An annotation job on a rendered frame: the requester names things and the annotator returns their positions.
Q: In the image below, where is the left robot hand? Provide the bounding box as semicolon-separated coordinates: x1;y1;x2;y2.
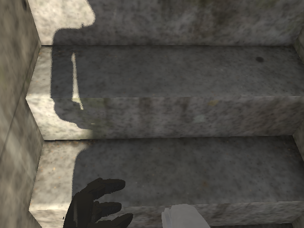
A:
63;178;133;228

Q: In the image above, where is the right robot thigh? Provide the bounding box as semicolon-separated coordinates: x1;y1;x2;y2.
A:
161;203;211;228

